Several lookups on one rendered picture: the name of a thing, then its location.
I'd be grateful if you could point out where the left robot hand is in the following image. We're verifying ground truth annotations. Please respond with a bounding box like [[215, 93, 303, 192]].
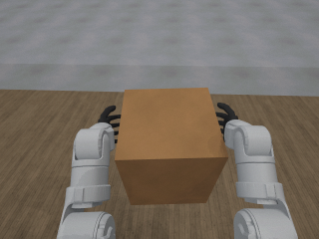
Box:
[[98, 106, 121, 143]]

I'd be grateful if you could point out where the right robot hand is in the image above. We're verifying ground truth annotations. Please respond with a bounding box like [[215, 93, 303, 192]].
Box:
[[215, 103, 238, 142]]

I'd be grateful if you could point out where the right robot forearm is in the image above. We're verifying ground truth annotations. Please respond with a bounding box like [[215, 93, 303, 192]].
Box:
[[224, 119, 298, 239]]

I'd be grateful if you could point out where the robot right upper arm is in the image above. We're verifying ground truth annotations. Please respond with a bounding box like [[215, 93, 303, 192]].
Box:
[[233, 208, 297, 239]]

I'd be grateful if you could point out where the left robot forearm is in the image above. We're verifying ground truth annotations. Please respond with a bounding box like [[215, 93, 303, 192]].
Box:
[[56, 122, 115, 239]]

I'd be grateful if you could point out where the carton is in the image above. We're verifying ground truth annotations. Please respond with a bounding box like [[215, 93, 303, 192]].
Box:
[[115, 88, 229, 205]]

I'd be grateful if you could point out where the robot left upper arm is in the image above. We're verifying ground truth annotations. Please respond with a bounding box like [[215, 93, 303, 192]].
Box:
[[57, 211, 116, 239]]

